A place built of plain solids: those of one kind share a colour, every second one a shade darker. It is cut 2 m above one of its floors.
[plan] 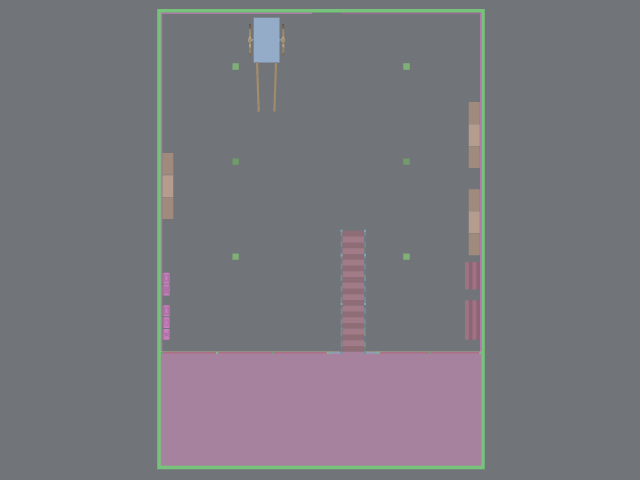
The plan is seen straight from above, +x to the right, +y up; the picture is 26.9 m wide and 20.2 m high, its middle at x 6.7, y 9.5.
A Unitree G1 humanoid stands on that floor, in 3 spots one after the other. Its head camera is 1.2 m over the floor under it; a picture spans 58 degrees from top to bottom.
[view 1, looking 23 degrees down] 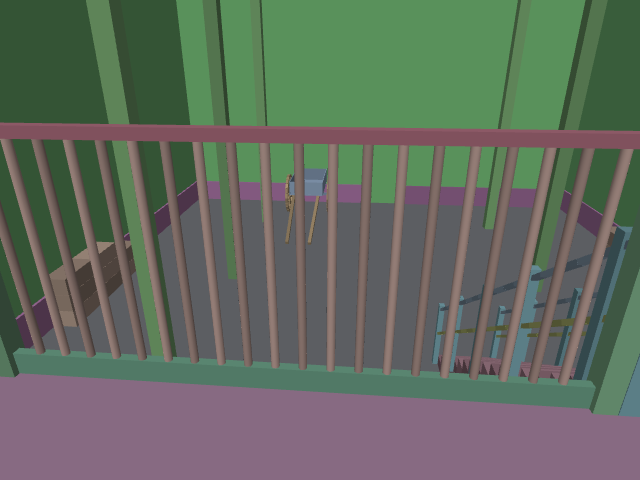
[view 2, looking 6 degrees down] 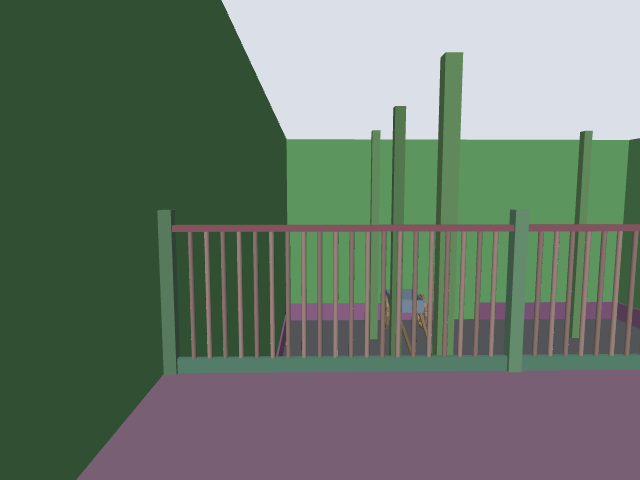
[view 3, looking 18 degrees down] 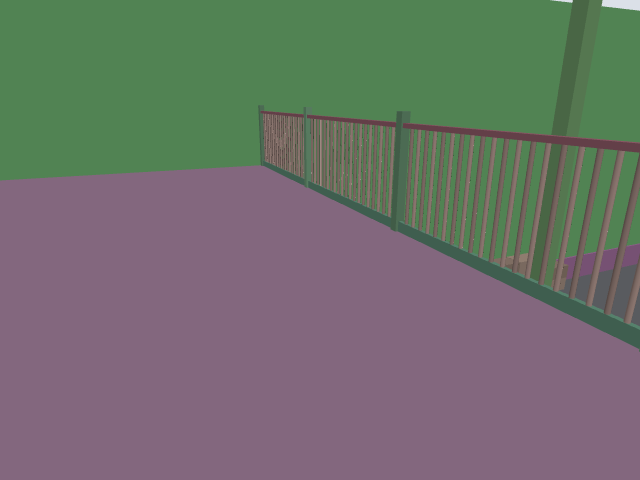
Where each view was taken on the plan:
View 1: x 6.10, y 3.42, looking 95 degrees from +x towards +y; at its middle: ground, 12.98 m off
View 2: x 1.00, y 1.90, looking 89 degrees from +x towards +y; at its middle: guard_bal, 2.85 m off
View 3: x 8.10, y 2.50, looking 157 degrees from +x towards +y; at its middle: loft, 3.88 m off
